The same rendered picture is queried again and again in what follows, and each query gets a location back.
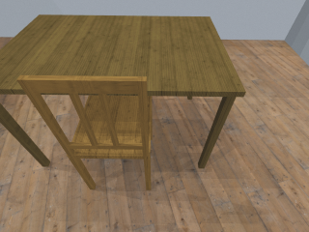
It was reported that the chair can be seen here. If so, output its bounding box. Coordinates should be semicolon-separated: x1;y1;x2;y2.
17;75;153;190

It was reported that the table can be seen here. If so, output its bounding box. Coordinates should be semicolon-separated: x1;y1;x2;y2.
0;14;246;169

